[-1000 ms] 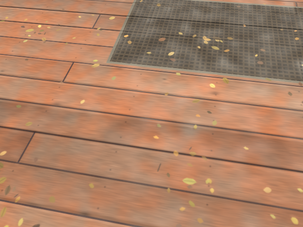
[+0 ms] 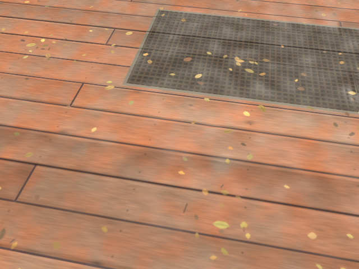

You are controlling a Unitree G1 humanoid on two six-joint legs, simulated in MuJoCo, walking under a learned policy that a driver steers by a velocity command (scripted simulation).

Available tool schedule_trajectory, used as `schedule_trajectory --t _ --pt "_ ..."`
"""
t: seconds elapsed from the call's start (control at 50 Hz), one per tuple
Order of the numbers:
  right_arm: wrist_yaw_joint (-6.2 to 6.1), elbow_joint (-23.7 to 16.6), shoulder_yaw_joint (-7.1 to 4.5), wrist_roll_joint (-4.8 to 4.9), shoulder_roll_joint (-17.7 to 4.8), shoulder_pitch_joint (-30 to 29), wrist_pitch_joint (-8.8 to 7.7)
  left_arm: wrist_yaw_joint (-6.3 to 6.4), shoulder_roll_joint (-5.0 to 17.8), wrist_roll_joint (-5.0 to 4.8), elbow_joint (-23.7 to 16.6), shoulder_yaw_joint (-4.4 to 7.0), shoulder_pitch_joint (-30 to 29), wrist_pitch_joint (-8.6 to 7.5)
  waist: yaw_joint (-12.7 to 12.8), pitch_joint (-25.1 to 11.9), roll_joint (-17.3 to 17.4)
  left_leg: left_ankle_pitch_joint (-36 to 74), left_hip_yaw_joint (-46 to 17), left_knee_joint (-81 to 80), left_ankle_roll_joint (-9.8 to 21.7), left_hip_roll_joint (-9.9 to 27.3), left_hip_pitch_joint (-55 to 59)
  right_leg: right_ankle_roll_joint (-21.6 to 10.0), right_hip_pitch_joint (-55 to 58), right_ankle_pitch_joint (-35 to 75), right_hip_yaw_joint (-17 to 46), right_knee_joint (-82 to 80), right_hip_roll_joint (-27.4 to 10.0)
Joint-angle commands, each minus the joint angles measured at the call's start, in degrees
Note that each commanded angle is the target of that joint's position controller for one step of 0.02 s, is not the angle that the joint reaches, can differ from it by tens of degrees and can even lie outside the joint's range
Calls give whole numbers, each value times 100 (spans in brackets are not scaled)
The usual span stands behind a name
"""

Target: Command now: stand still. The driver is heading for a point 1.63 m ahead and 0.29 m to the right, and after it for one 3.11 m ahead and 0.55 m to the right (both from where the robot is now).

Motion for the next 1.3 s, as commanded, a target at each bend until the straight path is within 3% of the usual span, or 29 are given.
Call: schedule_trajectory --t 0.02,0.06,0.12,0.16,0.22,0.24,0.28,0.3,0.32,0.34,0.38,0.44,0.54,0.62,0.68,0.72,0.74,0.76,0.78,0.8,0.84,0.88,0.94,1.06,1.16,1.22,1.26,1.28,1.3 --pt "-23 -105 -103 4 -614 184 -43 22 610 -1 -108 85 214 -30 -5 -12 26 932 -116 -560 84 174 -271 -111 86 837 -120 -324 53" --pt "-27 -61 -96 6 -595 216 -41 25 587 -1 -97 78 252 -30 -9 -2 21 917 -104 -556 78 168 -280 -116 75 828 -125 -321 59" --pt "-68 15 -155 75 -747 342 3 40 510 -60 -68 72 359 -23 -58 138 266 -1845 -255 -756 316 153 -513 -243 -293 -1346 -476 93 407" --pt "-62 -14 -217 117 -923 490 -53 13 434 -58 -231 54 179 -137 -164 579 606 -3051 -1029 -1179 665 673 -726 -366 -976 -1789 -502 580 418" --pt "-26 -12 -321 173 -1113 622 -201 -138 214 -120 -357 11 186 -419 -128 720 1090 -3185 -2404 -1740 1240 1647 -846 -551 -1132 -1069 -418 1531 183" --pt "-10 -105 -306 183 -1039 367 -227 -186 189 -153 -323 12 374 -489 52 754 1044 -2936 -2257 -1653 1191 1609 -1021 -678 -853 -1119 -412 1226 141" --pt "24 -374 -241 222 -818 -314 -242 -221 255 -151 2 68 1292 -560 548 722 599 -1929 -1217 -781 745 923 -1830 -822 677 -713 -225 -223 145" --pt "50 -497 -144 176 -435 -473 -303 -213 722 -107 177 200 1976 -581 702 419 -564 -1050 -168 981 340 218 -2466 -1048 1483 -1158 1230 -950 -697" --pt "15 -768 -134 183 -347 -533 -418 -306 1485 -85 241 367 2563 -635 773 195 -1868 -1473 265 2499 155 -247 -3339 -1782 1945 -1674 3603 -1855 -1905" --pt "25 -750 -194 272 -597 -508 -496 -323 1099 12 132 240 2184 -713 507 366 -1133 -1528 -260 3536 233 63 -3712 -1932 1758 -1757 3988 -1908 -2122" --pt "123 -564 -208 269 -568 -224 -596 -353 659 -50 -143 130 1585 -777 216 540 -566 -455 -251 3926 416 485 -3998 -1548 1720 -1038 2643 -1827 -1627" --pt "228 -630 -295 152 -606 -552 -634 -335 305 -22 -183 6 1701 -663 235 394 -596 406 87 3273 329 731 -3728 -1188 1732 1074 1220 -1885 -1089" --pt "318 -1089 -113 150 -134 -1688 -565 -147 636 21 -335 37 1839 -525 403 519 -469 1328 534 1381 7 480 -3014 -1245 991 1737 383 -2154 -817" --pt "391 -1334 -103 207 -333 -2157 -552 -115 794 -88 -300 125 2026 -537 358 711 -618 1694 511 524 132 359 -2499 -1266 1027 1776 272 -2295 -1076" --pt "430 -1349 -226 193 -649 -1846 -589 -113 905 -89 -363 209 1836 -485 -39 340 -677 1468 507 277 417 186 -1874 -1089 1618 3557 103 -1619 -1265" --pt "371 -926 -462 214 -1031 -390 -561 -120 914 -12 -461 225 1666 -386 -789 -644 -745 1317 697 313 694 -134 0 -870 1432 5183 -185 123 -999" --pt "309 -677 -572 183 -1313 639 -521 -133 812 55 -602 165 1614 -374 -1188 -1322 -454 1019 -138 440 981 592 1718 -715 234 3980 -255 1688 -776" --pt "309 -507 -670 46 -1793 1275 -490 -205 -89 28 -693 -61 2341 -487 -786 -2340 1196 -653 -3123 -287 1960 2161 3562 -331 -1864 281 -286 4066 376" --pt "338 -506 -519 72 -1331 1063 -496 -249 166 -97 -636 -13 2099 -677 -847 -2316 1241 -1166 -4396 -1300 1949 2310 3321 -459 -2509 -1634 560 4965 465" --pt "340 -566 -427 104 -1036 444 -535 -269 597 -286 -876 123 1487 -784 -658 -1205 1042 -1005 -3511 -1395 1630 2137 2424 -579 -3058 -1323 463 5250 134" --pt "385 -726 -325 36 -689 -415 -609 -181 674 -239 -987 193 947 -813 -257 -413 211 393 -1975 -1638 1340 1717 633 -633 -2571 -361 233 4673 -419" --pt "423 -657 -263 -29 -476 -580 -649 -140 447 -159 -941 226 1186 -642 85 -308 443 833 -1205 -1931 1244 1360 -169 -617 -1919 -74 247 4209 -655" --pt "347 -460 -286 -2 -654 -266 -685 -114 414 -94 -1122 262 874 -509 144 -10 411 1136 -753 -2261 1388 1267 -539 -472 -2148 251 110 3614 -745" --pt "133 -293 -322 51 -936 424 -604 -215 337 -51 -1638 223 -659 -601 -272 205 251 1551 -218 -2348 1176 1082 -69 -301 -2529 2060 -176 1230 -527" --pt "102 -48 -356 127 -1010 1043 -480 -387 375 -124 -1964 164 -1479 -643 -514 338 220 1643 -224 -1996 1116 1429 950 -400 -2680 1887 -206 374 -334" --pt "79 -33 -414 126 -1113 1007 -373 -469 585 -136 -2043 222 -1333 -685 -279 149 361 2584 -270 -1459 964 1648 1489 -625 -2306 1200 -273 139 -176" --pt "87 -115 -389 87 -1069 788 -303 -442 968 -129 -1697 434 -60 -694 413 -659 416 4299 55 65 740 1281 1276 -904 -475 1107 -581 -4 193" --pt "88 -252 -289 2 -873 823 -303 -390 1374 -68 -1445 565 1058 -681 791 -1533 31 3303 299 1726 548 953 205 -1255 1348 1182 259 210 -572" --pt "166 -283 -56 1 -69 1581 -430 -405 1873 -23 -1263 685 1601 -643 466 -2364 -1487 13 396 3931 130 -142 -2215 -2216 3506 23 3054 -326 -1958"
Keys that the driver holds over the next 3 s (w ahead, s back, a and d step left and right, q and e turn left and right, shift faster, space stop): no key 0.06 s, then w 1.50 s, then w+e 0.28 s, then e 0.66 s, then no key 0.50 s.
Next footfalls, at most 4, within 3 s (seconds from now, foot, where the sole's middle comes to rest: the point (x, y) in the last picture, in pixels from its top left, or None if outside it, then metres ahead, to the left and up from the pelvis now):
0.74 left None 0.42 0.10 -0.77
1.28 right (222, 215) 0.73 -0.14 -0.77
1.82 left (167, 155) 1.04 0.10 -0.77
2.28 right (223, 145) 1.10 -0.17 -0.77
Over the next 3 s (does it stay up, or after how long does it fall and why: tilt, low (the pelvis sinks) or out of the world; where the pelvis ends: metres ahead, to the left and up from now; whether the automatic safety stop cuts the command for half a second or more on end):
stays up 1.07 -0.02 0.00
